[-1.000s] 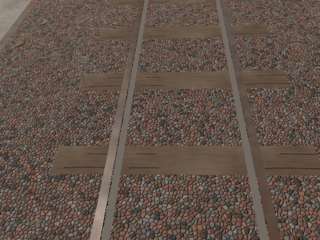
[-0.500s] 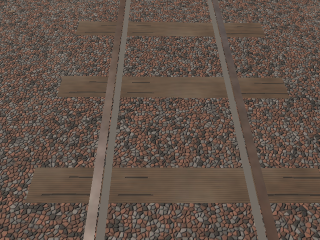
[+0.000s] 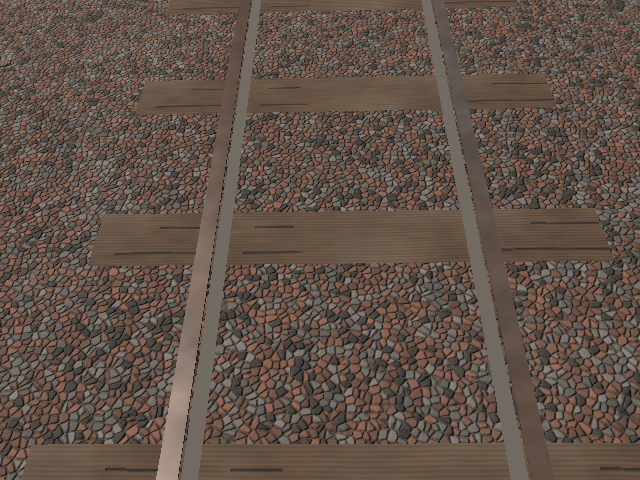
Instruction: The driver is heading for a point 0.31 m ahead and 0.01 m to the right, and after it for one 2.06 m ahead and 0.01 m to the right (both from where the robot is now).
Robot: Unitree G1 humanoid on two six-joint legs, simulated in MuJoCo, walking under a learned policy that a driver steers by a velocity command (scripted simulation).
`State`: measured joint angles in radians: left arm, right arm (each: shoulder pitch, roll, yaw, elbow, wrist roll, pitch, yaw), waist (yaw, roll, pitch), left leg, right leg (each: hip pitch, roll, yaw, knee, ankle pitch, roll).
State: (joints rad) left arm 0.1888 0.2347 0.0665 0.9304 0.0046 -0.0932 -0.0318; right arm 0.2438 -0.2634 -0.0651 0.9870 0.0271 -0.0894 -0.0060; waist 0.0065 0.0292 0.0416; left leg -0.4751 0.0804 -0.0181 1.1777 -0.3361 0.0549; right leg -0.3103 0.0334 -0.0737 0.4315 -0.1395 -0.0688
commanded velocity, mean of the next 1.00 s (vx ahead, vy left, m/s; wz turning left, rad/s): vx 0.19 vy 0.00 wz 0.00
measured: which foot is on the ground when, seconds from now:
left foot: up 0.00-0.34, down 0.36-1.00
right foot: down 0.00-0.38, up 0.40-0.64, down 0.66-1.00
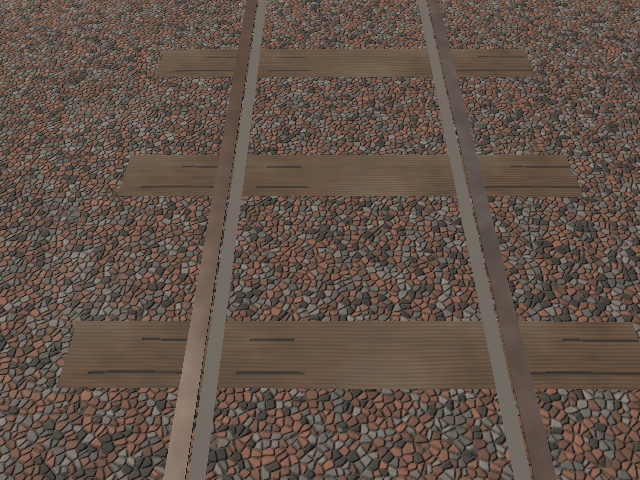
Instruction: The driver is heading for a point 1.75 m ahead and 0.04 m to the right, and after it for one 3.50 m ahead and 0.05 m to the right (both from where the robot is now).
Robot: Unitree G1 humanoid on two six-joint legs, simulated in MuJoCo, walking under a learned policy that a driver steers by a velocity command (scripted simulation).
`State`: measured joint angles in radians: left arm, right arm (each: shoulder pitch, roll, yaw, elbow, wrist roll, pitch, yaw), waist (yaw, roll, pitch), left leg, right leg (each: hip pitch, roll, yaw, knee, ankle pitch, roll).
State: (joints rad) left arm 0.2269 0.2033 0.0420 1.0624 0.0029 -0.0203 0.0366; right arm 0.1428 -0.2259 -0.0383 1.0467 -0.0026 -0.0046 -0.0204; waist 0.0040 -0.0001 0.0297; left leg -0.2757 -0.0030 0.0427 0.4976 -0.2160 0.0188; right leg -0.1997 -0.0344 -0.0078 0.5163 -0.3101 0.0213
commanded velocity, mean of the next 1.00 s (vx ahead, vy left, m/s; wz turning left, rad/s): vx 0.11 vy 0.00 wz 0.00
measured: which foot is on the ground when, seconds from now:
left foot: down 0.00-0.86, up 0.88-1.00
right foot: down 0.00-1.00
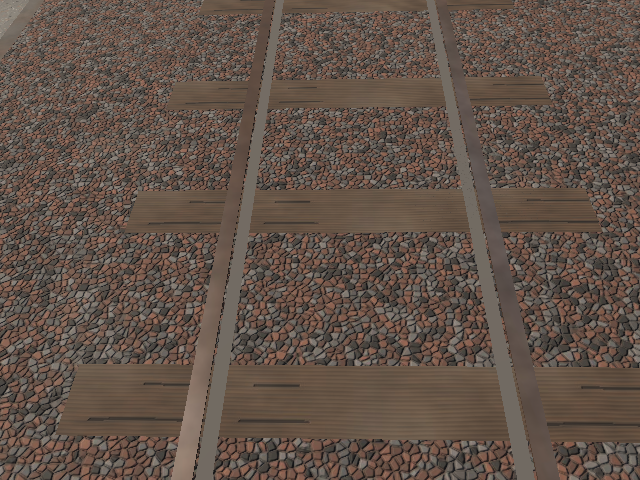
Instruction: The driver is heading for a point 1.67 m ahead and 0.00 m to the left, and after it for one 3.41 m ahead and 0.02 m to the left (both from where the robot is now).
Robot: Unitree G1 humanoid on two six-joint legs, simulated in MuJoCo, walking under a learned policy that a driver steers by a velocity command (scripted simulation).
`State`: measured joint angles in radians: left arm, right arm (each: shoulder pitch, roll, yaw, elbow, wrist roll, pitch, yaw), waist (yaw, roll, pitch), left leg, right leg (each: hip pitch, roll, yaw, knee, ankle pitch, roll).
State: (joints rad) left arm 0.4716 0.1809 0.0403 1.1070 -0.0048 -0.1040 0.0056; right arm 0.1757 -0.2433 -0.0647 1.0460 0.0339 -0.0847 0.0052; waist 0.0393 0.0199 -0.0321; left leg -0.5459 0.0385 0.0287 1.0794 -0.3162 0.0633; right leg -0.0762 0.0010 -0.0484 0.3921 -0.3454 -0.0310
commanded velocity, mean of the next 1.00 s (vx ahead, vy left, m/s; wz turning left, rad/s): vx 0.48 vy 0.00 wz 0.00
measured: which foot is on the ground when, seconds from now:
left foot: up 0.00-0.26, down 0.28-0.84, up 0.86-1.00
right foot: down 0.00-0.28, up 0.30-0.80, down 0.82-1.00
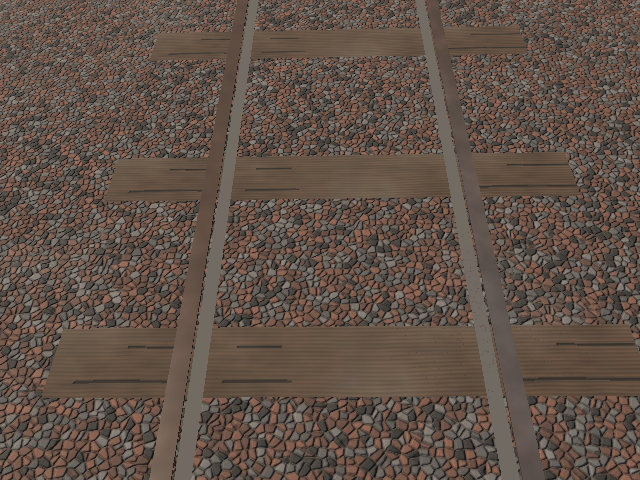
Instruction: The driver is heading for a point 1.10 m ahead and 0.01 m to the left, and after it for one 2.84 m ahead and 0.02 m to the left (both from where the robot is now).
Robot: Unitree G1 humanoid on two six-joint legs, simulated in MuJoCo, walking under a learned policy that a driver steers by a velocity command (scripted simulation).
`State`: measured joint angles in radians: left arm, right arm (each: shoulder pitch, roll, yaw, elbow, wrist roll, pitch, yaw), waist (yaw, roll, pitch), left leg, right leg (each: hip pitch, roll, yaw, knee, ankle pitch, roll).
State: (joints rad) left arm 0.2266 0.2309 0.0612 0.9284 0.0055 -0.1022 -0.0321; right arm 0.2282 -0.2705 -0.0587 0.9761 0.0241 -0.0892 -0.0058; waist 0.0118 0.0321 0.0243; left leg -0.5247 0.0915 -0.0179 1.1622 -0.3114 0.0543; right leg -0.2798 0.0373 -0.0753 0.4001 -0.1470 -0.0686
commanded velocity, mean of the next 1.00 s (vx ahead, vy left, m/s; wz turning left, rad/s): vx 0.50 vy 0.00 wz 0.00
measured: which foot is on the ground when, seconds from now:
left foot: up 0.00-0.34, down 0.36-0.92, up 0.94-1.00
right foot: down 0.00-0.38, up 0.40-0.90, down 0.92-1.00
